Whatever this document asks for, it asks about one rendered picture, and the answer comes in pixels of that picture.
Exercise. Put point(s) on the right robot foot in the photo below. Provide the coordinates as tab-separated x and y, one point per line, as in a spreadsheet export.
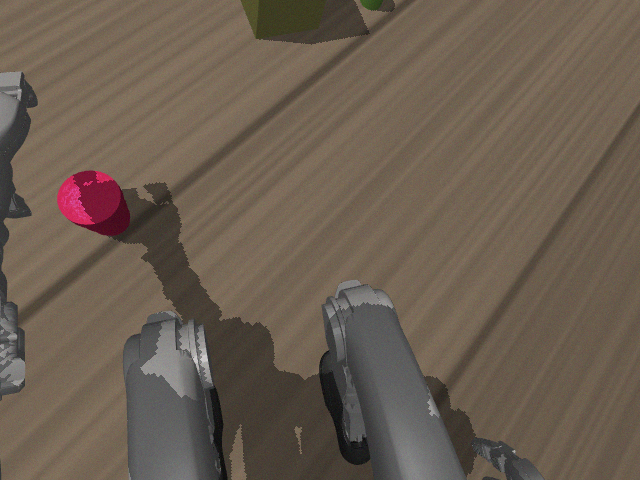
354	452

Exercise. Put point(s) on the left robot arm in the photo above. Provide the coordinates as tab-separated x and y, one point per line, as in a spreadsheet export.
12	338

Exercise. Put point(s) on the left robot foot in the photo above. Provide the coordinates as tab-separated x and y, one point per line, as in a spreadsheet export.
217	442

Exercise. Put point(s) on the right robot hand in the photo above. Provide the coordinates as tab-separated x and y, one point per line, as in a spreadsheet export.
504	459

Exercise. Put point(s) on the left robot hand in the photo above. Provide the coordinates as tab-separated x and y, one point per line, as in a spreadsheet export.
15	96

